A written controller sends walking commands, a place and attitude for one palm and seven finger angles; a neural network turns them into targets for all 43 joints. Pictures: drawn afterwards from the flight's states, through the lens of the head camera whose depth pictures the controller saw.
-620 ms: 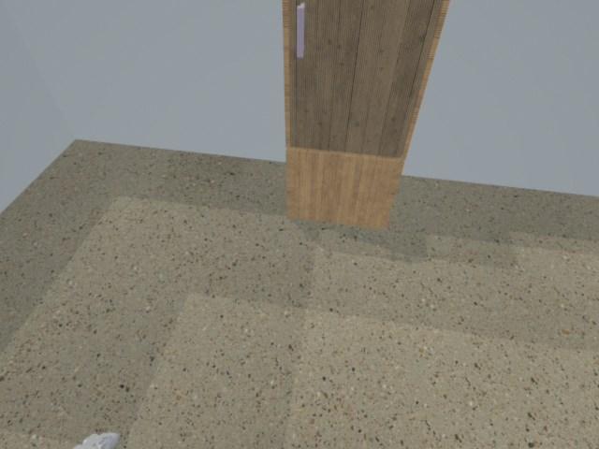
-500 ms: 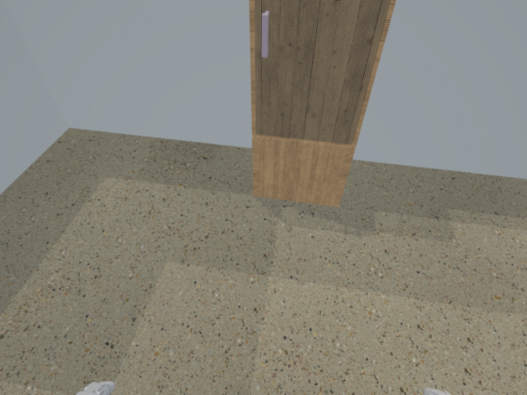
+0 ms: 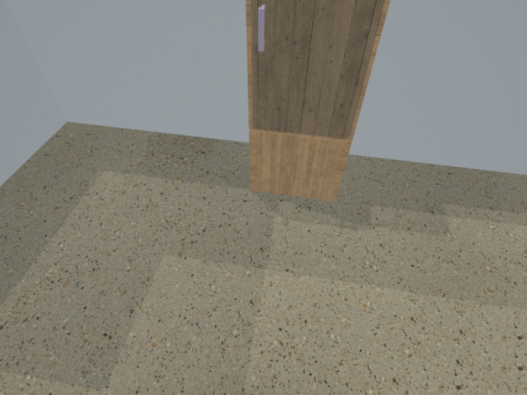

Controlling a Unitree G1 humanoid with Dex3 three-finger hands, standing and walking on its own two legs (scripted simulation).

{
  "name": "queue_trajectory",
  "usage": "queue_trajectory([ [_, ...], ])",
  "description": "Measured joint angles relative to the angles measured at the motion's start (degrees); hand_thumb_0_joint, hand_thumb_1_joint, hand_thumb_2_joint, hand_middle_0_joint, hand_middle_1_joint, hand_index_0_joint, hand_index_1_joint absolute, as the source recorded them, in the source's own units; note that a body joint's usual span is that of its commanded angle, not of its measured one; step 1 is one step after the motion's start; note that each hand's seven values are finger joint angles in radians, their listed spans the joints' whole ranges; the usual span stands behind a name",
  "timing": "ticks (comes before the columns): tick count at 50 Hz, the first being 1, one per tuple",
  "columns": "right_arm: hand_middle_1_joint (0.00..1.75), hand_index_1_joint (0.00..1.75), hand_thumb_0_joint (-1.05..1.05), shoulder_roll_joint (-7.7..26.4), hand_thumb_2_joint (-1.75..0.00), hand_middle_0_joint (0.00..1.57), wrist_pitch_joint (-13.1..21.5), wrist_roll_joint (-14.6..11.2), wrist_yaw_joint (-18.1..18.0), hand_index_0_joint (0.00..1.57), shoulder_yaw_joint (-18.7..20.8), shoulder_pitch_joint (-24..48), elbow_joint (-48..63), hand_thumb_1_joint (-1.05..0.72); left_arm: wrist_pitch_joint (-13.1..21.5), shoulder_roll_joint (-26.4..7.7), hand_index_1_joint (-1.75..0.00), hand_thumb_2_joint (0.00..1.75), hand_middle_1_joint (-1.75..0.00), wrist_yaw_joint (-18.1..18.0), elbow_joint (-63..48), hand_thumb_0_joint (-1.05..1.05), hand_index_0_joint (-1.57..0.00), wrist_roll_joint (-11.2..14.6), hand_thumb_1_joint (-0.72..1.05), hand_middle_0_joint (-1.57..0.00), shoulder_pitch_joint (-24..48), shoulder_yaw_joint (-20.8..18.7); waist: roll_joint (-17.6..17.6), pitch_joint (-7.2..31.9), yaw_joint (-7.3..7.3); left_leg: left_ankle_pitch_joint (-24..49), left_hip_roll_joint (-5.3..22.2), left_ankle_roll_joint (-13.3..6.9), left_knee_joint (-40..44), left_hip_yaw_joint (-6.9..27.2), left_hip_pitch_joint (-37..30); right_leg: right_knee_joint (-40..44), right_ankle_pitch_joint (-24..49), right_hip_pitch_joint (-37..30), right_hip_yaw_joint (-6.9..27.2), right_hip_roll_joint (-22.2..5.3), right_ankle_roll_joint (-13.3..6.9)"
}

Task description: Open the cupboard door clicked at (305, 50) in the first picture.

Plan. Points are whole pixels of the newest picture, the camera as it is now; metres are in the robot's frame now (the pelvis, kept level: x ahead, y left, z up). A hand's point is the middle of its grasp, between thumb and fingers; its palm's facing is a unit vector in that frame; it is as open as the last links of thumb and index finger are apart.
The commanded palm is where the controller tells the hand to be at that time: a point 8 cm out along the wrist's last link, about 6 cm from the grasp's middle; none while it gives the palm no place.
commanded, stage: stand and wait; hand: left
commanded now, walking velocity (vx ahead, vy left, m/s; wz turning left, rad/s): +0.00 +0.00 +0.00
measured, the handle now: (262, 28) +1.19 +0.07 +0.08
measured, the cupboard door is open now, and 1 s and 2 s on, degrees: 0 0 0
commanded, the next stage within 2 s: look at it before walking up in 0.32 s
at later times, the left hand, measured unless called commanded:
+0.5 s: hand out of the picture +0.07 +0.24 -0.15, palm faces -0.04 -0.94 -0.33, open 7.4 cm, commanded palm none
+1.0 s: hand out of the picture +0.07 +0.25 -0.15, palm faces -0.04 -0.94 -0.34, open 7.4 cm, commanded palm none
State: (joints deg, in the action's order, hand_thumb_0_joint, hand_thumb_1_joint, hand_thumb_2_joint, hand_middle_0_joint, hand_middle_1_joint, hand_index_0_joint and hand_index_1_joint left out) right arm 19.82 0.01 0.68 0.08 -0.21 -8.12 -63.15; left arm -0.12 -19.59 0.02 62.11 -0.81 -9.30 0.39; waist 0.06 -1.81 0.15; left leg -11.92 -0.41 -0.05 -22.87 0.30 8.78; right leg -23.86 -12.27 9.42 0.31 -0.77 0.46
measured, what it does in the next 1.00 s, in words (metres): stands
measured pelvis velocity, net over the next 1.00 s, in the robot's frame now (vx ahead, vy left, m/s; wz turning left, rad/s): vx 0.00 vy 0.00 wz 0.00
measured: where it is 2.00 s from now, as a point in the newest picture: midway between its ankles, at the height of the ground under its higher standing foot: (272, 376)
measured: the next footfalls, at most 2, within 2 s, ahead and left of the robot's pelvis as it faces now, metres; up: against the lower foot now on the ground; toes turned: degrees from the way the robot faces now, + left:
right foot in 1.74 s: +0.35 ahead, -0.13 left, +0.00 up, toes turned -15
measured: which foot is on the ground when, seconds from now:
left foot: down 0.00-1.00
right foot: down 0.00-1.00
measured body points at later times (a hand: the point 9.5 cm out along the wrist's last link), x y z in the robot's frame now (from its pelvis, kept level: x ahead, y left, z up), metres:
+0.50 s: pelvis +0.00 +0.00 +0.00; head +0.00 +0.00 +0.45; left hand +0.08 +0.29 -0.13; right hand +0.07 -0.30 -0.13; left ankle +0.01 +0.12 -0.74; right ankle +0.01 -0.12 -0.74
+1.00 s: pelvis +0.00 +0.00 +0.00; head +0.01 +0.00 +0.45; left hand +0.08 +0.30 -0.13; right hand +0.09 -0.30 -0.13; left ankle +0.01 +0.12 -0.74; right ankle +0.01 -0.12 -0.74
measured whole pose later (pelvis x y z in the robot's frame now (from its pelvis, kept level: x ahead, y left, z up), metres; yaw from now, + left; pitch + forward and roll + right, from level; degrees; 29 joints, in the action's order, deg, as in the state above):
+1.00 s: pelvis +0.00 +0.00 +0.00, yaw +0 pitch -2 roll +0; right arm 19.4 0.4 0.5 0.2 -0.5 -6.4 -63.6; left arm 0.4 -19.7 0.1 62.6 -0.9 -8.4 0.6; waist 0.2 -1.7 -0.1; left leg -11.0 -0.3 0.0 -20.5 0.1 7.8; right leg -21.3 -11.2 8.5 0.5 -0.7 0.5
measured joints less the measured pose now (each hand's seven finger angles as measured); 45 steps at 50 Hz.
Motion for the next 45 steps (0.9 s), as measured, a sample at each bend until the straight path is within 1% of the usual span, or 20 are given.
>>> queue_trajectory([
  [17, 0.29, 0.3, 0.01, -0.5, -0.89, 0.2, 0.2, 0.0, 0.3, 0.2, -0.1, 0.3, -0.6, -0.9, 0.4, 0.3, -0.3, 0.9, -0.3, 0.1, 0.1, 0.0, -0.2, -0.1, 0.9, -0.2, 1.0, 0.2, -0.1, 0.5, 0.22, 0.9, 0.3, 0.3, 0.9, -0.1, 0.4, 0.9, 1.0, 0.5, 0.1, 0.3, -0.2],
  [45, 0.29, 0.3, 0.01, -0.4, -0.89, 0.2, 0.4, -0.2, 0.1, 0.2, -0.3, 1.6, -0.4, -0.9, 0.5, -0.1, -0.3, 0.9, -0.3, 0.1, 0.4, 0.0, -0.2, -0.1, 0.9, -0.2, 1.0, 0.2, 0.3, 0.2, -0.16, 0.8, 0.2, 0.1, 2.1, -0.2, -0.8, 2.3, 1.0, -0.8, 0.2, 0.1, 0.0],
])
